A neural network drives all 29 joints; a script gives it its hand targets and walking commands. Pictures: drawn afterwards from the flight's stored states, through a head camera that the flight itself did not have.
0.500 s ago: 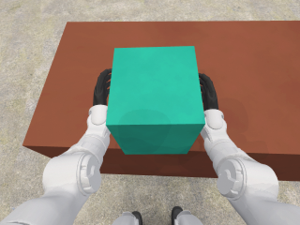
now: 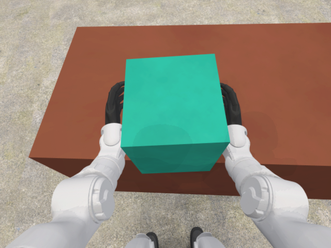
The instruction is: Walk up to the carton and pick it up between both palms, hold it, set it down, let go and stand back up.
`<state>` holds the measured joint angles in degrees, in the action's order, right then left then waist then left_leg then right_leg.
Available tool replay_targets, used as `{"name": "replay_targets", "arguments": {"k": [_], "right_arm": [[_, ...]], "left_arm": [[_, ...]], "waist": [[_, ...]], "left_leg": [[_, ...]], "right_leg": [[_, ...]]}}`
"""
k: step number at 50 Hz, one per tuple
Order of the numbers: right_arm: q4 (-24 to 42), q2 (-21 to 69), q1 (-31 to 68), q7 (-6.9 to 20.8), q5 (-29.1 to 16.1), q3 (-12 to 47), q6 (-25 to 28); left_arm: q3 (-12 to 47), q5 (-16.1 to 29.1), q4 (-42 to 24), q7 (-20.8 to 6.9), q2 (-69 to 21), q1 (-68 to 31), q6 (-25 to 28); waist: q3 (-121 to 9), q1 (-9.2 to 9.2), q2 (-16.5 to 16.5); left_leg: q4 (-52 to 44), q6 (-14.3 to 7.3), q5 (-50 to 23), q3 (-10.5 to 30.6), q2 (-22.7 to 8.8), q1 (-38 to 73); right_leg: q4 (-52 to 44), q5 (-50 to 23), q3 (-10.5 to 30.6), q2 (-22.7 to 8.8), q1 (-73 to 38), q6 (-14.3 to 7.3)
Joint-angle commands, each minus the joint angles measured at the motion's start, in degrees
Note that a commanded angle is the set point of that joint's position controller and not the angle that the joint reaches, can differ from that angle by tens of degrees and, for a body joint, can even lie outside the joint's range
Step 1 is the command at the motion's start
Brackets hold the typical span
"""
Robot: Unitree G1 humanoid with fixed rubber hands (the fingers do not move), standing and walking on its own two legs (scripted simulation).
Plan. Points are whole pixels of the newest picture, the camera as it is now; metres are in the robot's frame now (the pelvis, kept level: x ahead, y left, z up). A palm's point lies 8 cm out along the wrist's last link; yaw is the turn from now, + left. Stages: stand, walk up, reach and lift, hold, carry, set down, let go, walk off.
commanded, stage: reach and lift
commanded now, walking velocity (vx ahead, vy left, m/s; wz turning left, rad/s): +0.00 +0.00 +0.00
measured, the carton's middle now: (173, 122) +0.42 -0.01 -0.01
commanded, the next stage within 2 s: none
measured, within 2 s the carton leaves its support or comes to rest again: leaves its support in 0.40 s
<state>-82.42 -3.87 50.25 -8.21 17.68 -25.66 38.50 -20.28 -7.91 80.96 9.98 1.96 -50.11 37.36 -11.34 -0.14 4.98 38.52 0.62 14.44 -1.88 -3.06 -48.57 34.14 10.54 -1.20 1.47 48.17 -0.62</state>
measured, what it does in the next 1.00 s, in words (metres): stands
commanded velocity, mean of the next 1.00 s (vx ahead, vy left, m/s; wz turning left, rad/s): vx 0.00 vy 0.00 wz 0.00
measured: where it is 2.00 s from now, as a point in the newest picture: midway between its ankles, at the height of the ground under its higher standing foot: outside the picture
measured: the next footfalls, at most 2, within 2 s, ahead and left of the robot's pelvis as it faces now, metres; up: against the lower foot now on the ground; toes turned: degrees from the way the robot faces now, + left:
none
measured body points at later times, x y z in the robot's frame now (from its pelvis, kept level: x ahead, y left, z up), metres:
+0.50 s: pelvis +0.00 +0.00 +0.00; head +0.08 -0.02 +0.44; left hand +0.43 +0.14 +0.03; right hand +0.43 -0.16 +0.03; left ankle +0.02 +0.12 -0.71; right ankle +0.04 -0.11 -0.71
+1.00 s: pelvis -0.01 +0.00 +0.02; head -0.04 -0.01 +0.47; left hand +0.41 +0.14 +0.15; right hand +0.41 -0.15 +0.15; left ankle +0.02 +0.12 -0.71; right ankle +0.04 -0.11 -0.71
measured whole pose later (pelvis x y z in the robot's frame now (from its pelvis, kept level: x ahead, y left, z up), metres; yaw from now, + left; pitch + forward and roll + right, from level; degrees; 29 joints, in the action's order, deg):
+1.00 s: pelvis -0.01 +0.00 +0.02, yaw +1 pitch +8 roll -1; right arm -62.4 -3.9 46.6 -5.6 3.8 -13.6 1.3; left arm -10.3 0.2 70.9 11.9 2.5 -49.6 6.6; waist -13.9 -0.2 2.1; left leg 32.7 0.4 13.3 -1.8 -2.9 -27.6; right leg 28.2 9.4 -1.3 1.5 27.0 -0.6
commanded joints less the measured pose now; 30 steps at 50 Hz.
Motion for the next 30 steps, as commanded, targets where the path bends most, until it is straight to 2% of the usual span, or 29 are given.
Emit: {"name": "replay_targets", "arguments": {"k": [1, 2, 4, 5, 6, 8, 9, 10, 11, 12, 13, 15, 16, 17, 18, 19, 20, 21, 22, 23, 24, 25, 26, 27, 28, 29, 30], "right_arm": [[1.3, 30.7, 30.4, 10.7, 10.8, 10.2, 3.7], [1.9, 31.6, 30.5, 10.4, 9.9, 11.4, 3.2], [2.0, 31.7, 30.2, 10.7, 9.4, 11.1, 2.2], [2.7, 30.8, 30.7, 10.3, 9.0, 11.9, 2.2], [4.2, 31.4, 32.1, 10.7, 8.0, 12.4, 2.3], [4.4, 31.6, 31.0, 10.9, 8.4, 12.1, 0.9], [5.2, 33.0, 30.7, 10.8, 6.7, 14.1, 0.9], [4.8, 33.0, 30.7, 10.6, 6.6, 14.2, 0.5], [5.1, 32.4, 31.3, 11.0, 5.7, 15.7, 0.1], [6.9, 32.8, 32.8, 10.7, 4.1, 17.3, -0.4], [4.9, 33.9, 31.0, 10.6, 4.5, 16.9, -0.9], [6.0, 34.9, 30.5, 10.9, 3.0, 19.6, -1.8], [6.2, 33.9, 31.5, 10.8, 2.1, 20.3, -2.3], [7.1, 34.6, 31.7, 10.9, 1.9, 21.4, -3.1], [8.2, 34.8, 31.6, 10.7, 0.6, 22.5, -4.0], [10.0, 36.0, 31.5, 10.8, -0.2, 24.8, -4.0], [10.5, 35.5, 31.5, 10.7, -0.6, 24.3, -4.7], [11.1, 37.1, 31.6, 10.7, -1.0, 25.6, -5.9], [10.9, 37.0, 31.3, 10.8, -2.0, 25.8, -6.8], [11.5, 36.2, 31.6, 10.8, -3.1, 26.8, -7.4], [13.8, 37.2, 33.7, 10.6, -5.1, 29.3, -8.0], [14.7, 37.3, 33.8, 10.6, -4.2, 28.5, -8.4], [16.3, 38.4, 34.0, 10.6, -5.1, 30.1, -10.0], [16.0, 38.6, 33.0, 9.9, -5.4, 29.4, -10.9], [18.2, 39.5, 34.5, 10.0, -6.9, 31.3, -11.7], [15.4, 39.2, 32.5, 10.1, -6.9, 30.8, -13.1], [18.8, 39.6, 35.4, 10.4, -7.2, 31.0, -14.0]], "left_arm": [[16.4, -4.8, -1.4, -7.0, -37.0, -28.8, -0.1], [16.3, -4.4, -2.8, -7.1, -37.0, -29.5, -0.1], [16.9, -3.7, -3.4, -7.0, -34.9, -31.5, -0.2], [17.6, -2.2, -3.7, -6.9, -35.1, -30.5, -0.3], [18.0, -1.8, -4.2, -7.1, -35.6, -30.7, -0.6], [18.7, -0.9, -5.2, -7.1, -35.3, -31.1, -1.0], [18.3, -1.5, -4.5, -6.9, -35.2, -29.9, -1.0], [19.6, -0.8, -4.5, -7.2, -36.3, -29.3, -1.3], [18.6, -1.4, -4.6, -6.9, -37.2, -29.0, -1.6], [19.9, 0.0, -4.6, -7.0, -37.2, -28.0, -2.5], [21.7, 0.8, -5.5, -7.0, -38.1, -29.2, -2.5], [25.5, 2.7, -8.9, -6.3, -40.5, -29.4, -2.6], [23.9, 2.3, -8.3, -6.3, -38.4, -29.5, -2.7], [25.1, 3.3, -8.6, -6.1, -40.0, -29.7, -2.8], [24.6, 3.1, -8.6, -6.5, -37.6, -29.2, -3.3], [26.1, 4.1, -10.0, -6.4, -39.3, -29.5, -3.2], [25.0, 4.3, -10.2, -6.9, -39.4, -29.7, -3.6], [26.4, 5.4, -12.2, -6.8, -39.3, -31.7, -3.8], [26.2, 4.6, -12.9, -6.6, -38.8, -31.4, -4.1], [26.3, 3.9, -12.1, -6.2, -39.7, -30.7, -4.5], [26.8, 4.7, -12.4, -6.3, -40.4, -29.6, -5.6], [27.1, 6.0, -14.9, -6.5, -40.5, -32.6, -5.5], [28.3, 6.3, -13.9, -6.4, -40.9, -33.5, -6.0], [27.8, 6.0, -14.6, -6.7, -40.1, -33.2, -6.7], [29.2, 7.0, -16.0, -6.6, -41.0, -34.8, -7.5], [27.9, 5.7, -14.8, -6.9, -39.6, -35.2, -8.1], [27.7, 5.7, -16.2, -7.0, -40.3, -36.7, -8.9]], "waist": [[-42.5, 2.23, -3.3], [-41.7, 1.78, -4.5], [-41.5, 1.99, -3.6], [-43.5, 1.36, -4.3], [-45.0, 2.26, -5.2], [-46.1, 2.52, -3.9], [-45.5, 1.70, -5.0], [-45.7, 1.68, -4.9], [-47.3, 2.17, -5.1], [-47.0, 1.12, -4.9], [-48.0, 2.89, -3.9], [-52.6, 2.74, -2.2], [-50.9, 2.92, -2.9], [-50.8, 2.99, -3.6], [-50.2, 2.60, -4.0], [-52.3, 1.96, -3.2], [-50.2, 2.76, -4.1], [-52.5, 2.82, -4.3], [-49.9, 2.42, -4.0], [-49.4, 2.04, -2.2], [-50.3, 1.13, -3.3], [-50.8, 2.75, -3.9], [-49.6, 2.03, -2.9], [-47.9, 2.78, -4.5], [-48.7, 2.41, -4.3], [-46.3, 1.67, -2.7], [-46.1, 2.11, -4.8]], "left_leg": [[-2.7, 3.3, -14.7, -0.2, 1.3, 21.3], [-2.0, 3.0, -13.4, -0.6, 1.7, 20.3], [-2.7, 2.6, -11.1, -1.2, 1.7, 20.4], [-2.1, 2.8, -12.4, -1.3, 1.9, 20.3], [-2.1, 2.9, -13.9, -0.7, 1.9, 21.8], [-2.7, 2.4, -12.2, -0.2, 1.7, 21.6], [-2.4, 2.3, -14.3, -0.3, 2.2, 21.8], [-2.3, 3.0, -16.5, -0.3, 1.5, 21.1], [-1.9, 2.7, -16.6, -0.5, 2.5, 21.8], [-1.7, 2.7, -17.2, -0.3, 2.1, 21.4], [-1.8, 3.1, -17.0, 0.6, 1.8, 23.0], [-0.6, 3.5, -20.0, 1.4, 2.0, 24.4], [-0.5, 3.1, -19.5, 1.3, 2.1, 22.9], [-0.6, 3.4, -19.5, 1.6, 2.3, 23.8], [-1.4, 2.7, -18.8, 0.7, 2.6, 22.2], [0.0, 2.9, -20.6, 1.1, 2.6, 20.8], [-0.3, 2.7, -20.1, 1.0, 2.9, 21.3], [-0.6, 2.3, -18.0, 1.4, 3.1, 20.4], [-1.2, 2.2, -17.7, 1.2, 3.0, 20.4], [-1.9, 2.6, -19.4, 1.5, 3.0, 22.4], [-0.6, 2.9, -23.0, 1.6, 3.1, 24.1], [-0.8, 2.9, -20.7, 1.9, 3.0, 23.0], [-1.0, 2.9, -19.0, 1.3, 3.6, 22.0], [-1.5, 2.4, -18.1, 1.6, 3.7, 21.3], [-1.2, 3.0, -19.2, 2.2, 3.5, 22.9], [-2.4, 2.5, -16.8, 1.6, 3.8, 23.2], [-3.1, 2.2, -14.6, 2.1, 3.5, 22.4]], "right_leg": [[-3.7, -19.5, -6.2, 2.8, -18.6, -1.9], [-2.6, -19.4, -6.0, 2.6, -20.6, -1.5], [-3.6, -16.0, -5.4, 2.4, -19.4, -1.4], [-2.7, -18.8, -5.8, 2.4, -20.2, -1.3], [-2.3, -20.1, -5.5, 2.9, -20.3, -1.5], [-2.8, -19.2, -5.8, 2.7, -20.0, -1.4], [-2.3, -22.3, -5.4, 2.7, -21.9, -1.2], [-1.7, -23.1, -5.2, 3.0, -21.6, -1.0], [-1.7, -22.9, -6.1, 3.1, -21.9, -0.6], [-1.4, -25.6, -5.0, 2.9, -24.0, -1.1], [-1.7, -25.9, -5.1, 2.8, -23.6, -1.1], [-1.0, -27.2, -5.3, 3.3, -23.2, -1.2], [-0.8, -26.9, -5.4, 2.8, -22.6, -1.1], [-1.0, -27.0, -5.3, 3.3, -23.4, -1.1], [-1.2, -28.0, -4.5, 2.6, -25.4, -0.7], [0.1, -31.2, -4.1, 2.9, -26.5, -0.5], [-0.1, -30.9, -4.5, 2.9, -26.8, -0.4], [0.4, -30.5, -3.6, 2.8, -28.4, 0.0], [0.2, -29.0, -3.8, 2.8, -28.4, 0.3], [-0.2, -28.4, -4.1, 2.9, -28.1, 0.7], [0.3, -30.6, -3.8, 3.2, -28.3, 0.4], [-0.4, -29.1, -3.6, 3.0, -29.3, 0.3], [-0.3, -28.3, -2.9, 2.9, -30.7, 0.4], [-0.3, -28.4, -3.2, 2.5, -32.8, 1.2], [-0.4, -28.8, -2.8, 2.9, -32.3, 0.9], [-1.4, -25.8, -2.7, 2.4, -31.8, 1.0], [-1.5, -22.9, -2.3, 2.6, -31.5, 1.1]]}}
